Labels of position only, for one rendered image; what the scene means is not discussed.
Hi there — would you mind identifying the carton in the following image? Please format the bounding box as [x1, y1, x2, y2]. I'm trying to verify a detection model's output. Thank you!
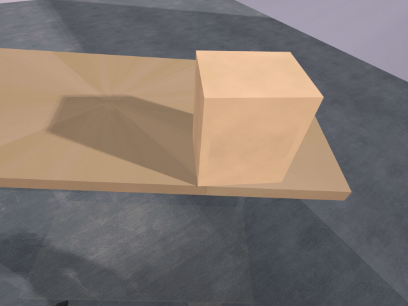
[193, 50, 324, 186]

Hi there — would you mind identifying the table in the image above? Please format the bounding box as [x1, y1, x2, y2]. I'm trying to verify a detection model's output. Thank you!
[0, 48, 352, 201]

